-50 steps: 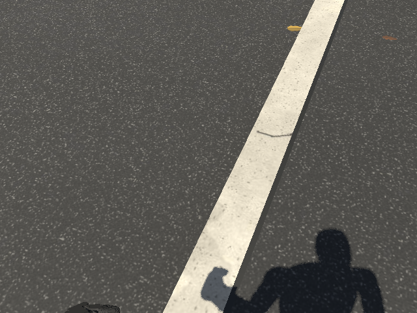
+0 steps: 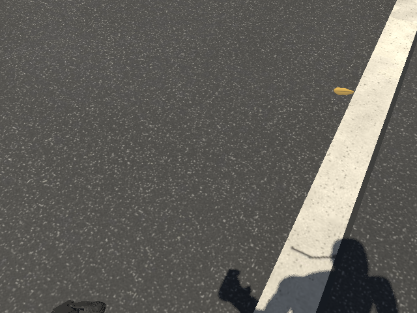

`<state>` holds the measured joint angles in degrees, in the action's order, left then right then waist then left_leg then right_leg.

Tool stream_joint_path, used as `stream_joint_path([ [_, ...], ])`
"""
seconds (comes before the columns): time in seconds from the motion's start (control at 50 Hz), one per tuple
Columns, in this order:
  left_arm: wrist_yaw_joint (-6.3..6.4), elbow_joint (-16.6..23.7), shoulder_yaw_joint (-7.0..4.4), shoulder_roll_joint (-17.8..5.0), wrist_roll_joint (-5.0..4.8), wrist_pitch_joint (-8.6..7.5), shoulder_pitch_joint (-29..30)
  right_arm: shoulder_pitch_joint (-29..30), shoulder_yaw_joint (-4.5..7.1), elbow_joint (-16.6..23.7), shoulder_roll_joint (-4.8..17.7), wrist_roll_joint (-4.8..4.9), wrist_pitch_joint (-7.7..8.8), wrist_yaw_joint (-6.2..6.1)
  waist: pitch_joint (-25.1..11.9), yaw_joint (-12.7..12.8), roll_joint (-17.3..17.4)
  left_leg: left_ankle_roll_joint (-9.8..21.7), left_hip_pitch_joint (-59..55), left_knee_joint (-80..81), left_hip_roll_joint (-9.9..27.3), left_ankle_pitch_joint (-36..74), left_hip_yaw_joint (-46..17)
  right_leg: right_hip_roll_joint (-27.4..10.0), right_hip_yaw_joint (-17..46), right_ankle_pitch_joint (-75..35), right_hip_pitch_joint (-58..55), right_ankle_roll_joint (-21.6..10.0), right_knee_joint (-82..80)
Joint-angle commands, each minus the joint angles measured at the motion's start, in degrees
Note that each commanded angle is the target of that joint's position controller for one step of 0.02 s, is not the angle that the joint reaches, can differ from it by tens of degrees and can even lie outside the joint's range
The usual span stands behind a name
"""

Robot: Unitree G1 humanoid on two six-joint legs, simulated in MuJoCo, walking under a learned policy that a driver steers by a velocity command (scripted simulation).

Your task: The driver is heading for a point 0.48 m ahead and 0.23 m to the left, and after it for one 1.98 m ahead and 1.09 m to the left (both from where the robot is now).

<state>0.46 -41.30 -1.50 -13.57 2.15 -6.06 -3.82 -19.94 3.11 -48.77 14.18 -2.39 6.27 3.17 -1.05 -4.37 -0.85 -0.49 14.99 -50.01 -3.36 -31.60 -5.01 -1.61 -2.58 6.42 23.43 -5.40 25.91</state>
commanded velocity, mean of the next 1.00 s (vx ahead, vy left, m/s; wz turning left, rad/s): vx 0.29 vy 0.00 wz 0.56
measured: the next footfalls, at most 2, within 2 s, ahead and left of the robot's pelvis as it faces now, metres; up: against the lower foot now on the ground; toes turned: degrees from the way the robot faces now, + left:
left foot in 0.34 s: +0.00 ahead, +0.10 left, +0.00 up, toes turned +17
right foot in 0.82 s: +0.41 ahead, +0.02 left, -0.09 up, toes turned +34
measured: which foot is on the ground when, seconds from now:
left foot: up 0.00-0.32, down 0.34-0.92, up 0.94-1.00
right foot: down 0.00-0.36, up 0.38-0.80, down 0.82-1.00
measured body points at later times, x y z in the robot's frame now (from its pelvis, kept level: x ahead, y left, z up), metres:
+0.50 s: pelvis +0.05 +0.04 +0.00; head +0.06 +0.05 +0.45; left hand +0.13 +0.33 -0.10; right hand +0.17 -0.21 -0.11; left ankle -0.03 +0.09 -0.73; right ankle +0.11 -0.10 -0.67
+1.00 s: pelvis +0.28 +0.08 -0.08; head +0.32 +0.10 +0.37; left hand +0.40 +0.38 -0.14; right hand +0.35 -0.17 -0.22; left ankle +0.03 +0.11 -0.67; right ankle +0.38 +0.00 -0.82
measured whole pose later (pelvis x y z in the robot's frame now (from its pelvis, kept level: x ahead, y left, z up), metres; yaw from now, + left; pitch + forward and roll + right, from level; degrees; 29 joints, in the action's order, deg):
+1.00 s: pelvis +0.28 +0.08 -0.08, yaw +35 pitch +3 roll -1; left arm -2.2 -38.4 -1.3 -10.1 -0.1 -9.0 1.9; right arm -29.6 2.6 -53.0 11.7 3.7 1.7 -1.4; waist 1.9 -5.6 1.7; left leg 0.3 16.6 -77.4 -3.1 -35.7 -12.1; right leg 1.1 -1.3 -2.9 20.0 -7.1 28.6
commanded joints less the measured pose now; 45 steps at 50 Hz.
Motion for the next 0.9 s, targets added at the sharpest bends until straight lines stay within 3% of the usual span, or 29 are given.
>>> stream_joint_path([
  [0.02, 2.15, 1.6, -3.86, -7.8, -1.63, -0.79, -9.5, -0.2, 1.45, 4.6, 6.4, -1.05, -0.77, -2.48, -5.9, 4.8, -3.7, -1.0, 20.1, -17.8, 6.3, -3.4, 1.7, -20.8, 15.9, -20.1, -21.6, -13.2, -11.6],
  [0.04, 2.52, 2.8, -2.44, -4.3, -2.4, -0.21, -6.8, -1.2, 1.36, 4.3, 5.3, -2.36, -1.29, -3.06, -4.5, 2.6, -4.7, -1.1, 15.6, -14.1, 7.6, -0.8, 1.3, -17.9, 11.6, -19.1, -15.7, -10.9, -13.7],
  [0.06, 3.02, 4.3, -2.53, -4.8, -1.07, 0.17, -5.1, -2.4, 0.57, 3.6, 3.1, -3.11, -1.4, -2.15, -4.0, 1.4, -6.0, -1.6, 9.0, -16.7, 7.0, 3.8, 3.8, -15.6, 6.7, -22.6, -9.1, -10.7, -15.3],
  [0.08, 3.22, 5.5, -2.98, -5.6, -0.09, 0.21, -2.9, -3.0, 0.2, 3.7, 1.9, -3.02, -1.5, -0.94, -4.6, 0.2, -5.0, -1.6, 6.0, -16.0, 5.9, 6.9, 5.7, -13.6, 2.7, -22.7, -6.6, -9.9, -15.9],
  [0.12, 3.51, 7.1, -4.78, -9.0, 0.84, 0.07, -0.8, -1.7, -0.72, 4.6, 0.5, -1.42, -2.03, 1.82, -5.1, 0.5, -3.0, -2.4, 3.1, -9.9, 5.2, 10.0, 9.0, -10.7, -3.2, -19.9, -5.0, -8.3, -15.7],
  [0.16, 3.3, 7.1, -6.08, -11.2, 1.05, -0.19, -2.8, 1.2, -0.93, 6.7, 2.0, -0.66, -2.28, 2.77, -5.2, 2.5, -3.2, -2.6, 4.9, -5.0, 6.7, 10.4, 7.7, -13.5, -1.8, -21.4, -9.0, -9.0, -14.2],
  [0.2, 2.91, 7.3, -6.76, -11.9, 1.07, -0.44, -4.2, 2.1, -0.93, 8.1, 3.7, -0.42, -2.08, 2.24, -5.2, 3.8, -3.5, -1.7, 7.6, -0.5, 8.5, 10.6, 5.7, -17.5, 1.2, -21.4, -13.5, -10.2, -12.4],
  [0.22, 2.83, 8.1, -7.02, -12.4, 2.05, -0.51, -3.3, 0.1, -0.82, 8.0, 4.2, -0.61, -2.02, 1.69, -5.9, 3.3, -4.1, -1.2, 6.7, -3.3, 9.5, 14.2, 3.5, -19.9, 2.4, -23.3, -13.4, -10.2, -11.1],
  [0.26, 2.78, 8.6, -6.87, -11.4, 1.46, -0.72, -3.0, 0.7, -0.31, 9.1, 5.4, -1.01, -1.99, 0.94, -6.6, 3.7, -3.7, -0.8, 6.7, -1.7, 9.7, 12.2, 3.9, -20.6, 1.5, -21.1, -14.6, -9.2, -8.5],
  [0.28, 2.65, 7.6, -6.96, -11.4, 0.25, -0.55, -5.2, 1.6, 0.06, 9.2, 5.9, -1.11, -1.83, 0.95, -5.6, 4.9, -2.9, 0.0, 6.4, 4.4, 8.3, 9.5, 7.3, -18.6, 0.1, -10.1, -15.0, -8.3, -8.7],
  [0.34, 1.5, 6.3, -5.75, -10.5, 1.39, 0.71, -4.4, -1.2, 1.73, 7.6, 6.7, -0.12, -0.01, 0.8, -1.7, 3.7, -2.7, 5.2, -5.5, 15.3, 3.9, 16.4, 11.3, -16.6, -1.6, 21.5, -5.9, -4.4, -6.6],
  [0.36, 1.16, 5.6, -4.66, -8.5, 1.81, 1.0, -4.0, -4.1, 2.99, 6.7, 8.4, 0.03, 1.18, 0.4, -0.8, 1.9, 0.2, 7.4, -10.0, 21.1, 3.4, 17.3, 9.4, -14.8, -3.5, 23.8, -2.6, -2.9, 0.0],
  [0.38, 0.92, 7.3, -3.27, -4.3, 2.4, 1.1, -3.9, -7.5, 4.95, 6.5, 14.4, 0.25, 2.7, -1.26, -1.7, 2.0, 13.0, 15.2, -17.2, 27.6, 13.3, 32.9, -6.7, -6.8, -10.7, 25.1, 7.0, 3.1, 19.2],
  [0.4, -0.21, 10.1, -2.29, -4.0, 1.09, -0.23, -1.5, -7.7, 5.38, 8.3, 18.3, 0.44, 4.1, -1.81, -1.6, 0.0, 12.4, 25.6, -20.4, 34.4, 23.7, 34.5, -28.9, 1.5, -1.3, 28.6, 19.4, 5.7, 24.7],
  [0.42, -1.29, 9.8, -2.3, -5.4, -1.13, -0.21, 3.7, -5.7, 4.42, 6.6, 12.9, -1.22, 4.62, -1.71, 2.9, -1.8, 8.6, 23.1, -19.6, 37.4, 23.7, 21.2, -27.7, -0.1, 6.3, 25.6, 26.3, 5.4, 28.4],
  [0.44, -0.74, 9.1, -3.21, -8.1, -0.94, 0.3, 4.0, -3.4, 3.47, 5.9, 9.5, -0.3, 4.2, -1.19, 4.5, -0.1, 8.3, 20.9, -19.4, 36.5, 21.5, 19.3, -24.6, -0.7, 6.6, 22.2, 28.5, 5.9, 33.4],
  [0.46, -0.16, 7.7, -3.83, -9.9, 0.4, 0.36, 2.0, -3.6, 2.44, 5.5, 7.0, 0.17, 3.38, -0.72, 2.9, 1.0, 6.5, 20.1, -19.2, 35.1, 20.1, 24.0, -21.5, -1.0, 6.6, 19.1, 28.2, 6.3, 36.7],
  [0.5, -0.19, 6.2, -2.3, -7.0, 2.03, 0.28, -0.1, -2.5, 1.01, 5.3, 5.0, -0.57, 1.81, -0.16, 3.5, 3.3, 4.2, 17.7, -14.2, 35.1, 17.4, 26.1, -16.0, -2.3, 6.7, 10.0, 24.8, 6.2, 35.2],
  [0.58, -1.71, 5.7, -0.27, -3.1, 1.88, 1.31, 2.4, -4.3, 0.14, 4.4, 5.3, -1.89, 0.74, 0.79, 3.8, 2.0, 5.9, 16.4, -7.3, 36.4, 12.6, 20.4, -11.2, -0.6, 3.6, -2.8, 17.4, 6.2, 26.1],
  [0.6, -2.14, 5.8, 0.12, -2.7, 2.14, 1.45, 2.4, -5.3, 0.11, 4.0, 5.7, -2.62, 0.78, 0.89, 4.0, 2.0, 6.4, 16.6, -5.8, 35.1, 12.9, 21.7, -11.4, -1.1, 4.1, -5.5, 16.1, 5.8, 26.4],
  [0.66, -2.11, 6.6, 0.15, -3.8, 2.73, 1.24, 3.4, -6.1, -0.21, 3.7, 6.6, -2.39, 1.18, 1.38, 3.5, 1.7, 6.9, 16.8, -3.6, 31.8, 12.6, 25.6, -12.9, -0.2, 1.8, -2.4, 11.6, 5.8, 25.0],
  [0.68, -1.96, 7.1, 0.71, -3.0, 2.34, 0.9, 5.4, -10.3, -0.94, 0.8, 3.9, -3.19, 1.39, 0.64, 4.5, 0.0, 5.2, 17.0, -10.4, 28.1, 13.6, 21.6, -16.2, -2.3, 8.2, -7.8, 18.6, 6.6, 20.9],
  [0.76, -1.9, 9.0, 2.15, -0.7, 2.57, 0.6, 13.4, -18.8, -0.92, -3.1, 3.7, -1.34, 0.88, -0.78, 6.0, -6.0, 5.3, 16.4, -21.5, 19.1, 11.5, 17.8, -20.0, -1.4, 6.4, -8.1, 28.6, 7.5, 10.3],
  [0.8, -2.84, 8.1, 3.25, 1.0, 2.31, 0.33, 16.3, -18.4, -1.03, -3.8, 2.9, -0.87, -0.02, -0.77, 9.5, -7.8, 2.9, 14.9, -15.0, 16.6, 9.0, 12.2, -20.5, -1.8, 6.4, -16.4, 23.9, 7.2, 0.4],
  [0.82, -2.94, 8.1, 3.51, 1.2, 2.32, 0.43, 16.6, -16.4, -0.55, -3.5, 5.6, -0.94, -0.5, 0.0, 8.9, -6.6, 3.7, 15.1, -6.3, 17.7, 7.7, 12.3, -20.4, 0.1, 3.4, -18.9, 12.9, 7.2, 0.3],
  [0.84, -3.0, 10.0, -1.04, -7.9, -6.59, -2.66, 17.1, -11.9, 1.32, -1.0, 5.5, 8.28, -2.75, -3.72, 11.3, -4.7, 2.7, 11.1, -2.2, 17.6, 6.5, 21.1, -23.7, 2.5, 8.6, -16.8, 5.8, 5.8, -5.3],
  [0.86, -2.57, 9.5, -1.78, -8.5, -6.65, -4.39, 17.7, -14.5, 0.01, -2.5, 2.5, 8.14, -3.68, -4.42, 9.9, -4.6, -0.7, 8.7, -3.8, 13.9, 3.9, 26.3, -20.9, 4.9, 6.3, -15.1, 2.2, 5.6, -8.2],
  [0.88, -2.66, 9.9, -1.8, -6.3, -4.95, -5.72, 17.2, -16.2, -0.36, -3.8, 0.6, 7.61, -3.97, -3.94, 7.5, -3.4, -0.5, 6.1, -3.6, 9.9, 1.2, 29.0, -18.3, 5.2, 4.8, -16.1, -5.6, 5.1, -10.7],
  [0.9, -2.81, 8.5, -2.06, -4.4, -3.4, -6.03, 10.2, -12.3, 0.52, -3.3, 3.5, 7.14, -4.4, -3.84, 3.7, 1.7, 2.0, 4.5, -0.2, 1.1, -0.4, 30.2, -16.3, 3.4, 5.6, -24.2, -16.8, 4.2, -12.5],
])
Over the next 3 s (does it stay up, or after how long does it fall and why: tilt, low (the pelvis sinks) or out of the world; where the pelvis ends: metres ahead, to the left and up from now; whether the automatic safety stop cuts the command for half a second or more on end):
stays up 0.49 0.18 -0.11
